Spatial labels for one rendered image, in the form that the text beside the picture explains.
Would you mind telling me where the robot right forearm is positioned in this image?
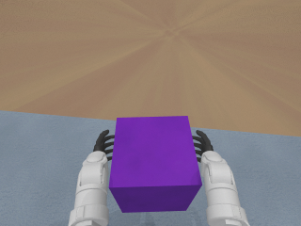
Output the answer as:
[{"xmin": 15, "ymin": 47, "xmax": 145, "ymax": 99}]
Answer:
[{"xmin": 200, "ymin": 151, "xmax": 250, "ymax": 226}]

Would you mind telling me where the robot right hand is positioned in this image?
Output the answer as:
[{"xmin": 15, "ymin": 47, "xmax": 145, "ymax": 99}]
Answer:
[{"xmin": 192, "ymin": 130, "xmax": 214, "ymax": 163}]

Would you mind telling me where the robot left hand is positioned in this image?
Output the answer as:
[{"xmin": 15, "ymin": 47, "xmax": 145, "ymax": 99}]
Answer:
[{"xmin": 93, "ymin": 129, "xmax": 115, "ymax": 161}]

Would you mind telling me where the carton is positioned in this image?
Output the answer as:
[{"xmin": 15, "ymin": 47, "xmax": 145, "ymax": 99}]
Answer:
[{"xmin": 109, "ymin": 116, "xmax": 202, "ymax": 213}]

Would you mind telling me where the robot left forearm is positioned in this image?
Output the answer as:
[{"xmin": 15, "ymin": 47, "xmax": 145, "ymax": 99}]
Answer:
[{"xmin": 68, "ymin": 151, "xmax": 109, "ymax": 226}]

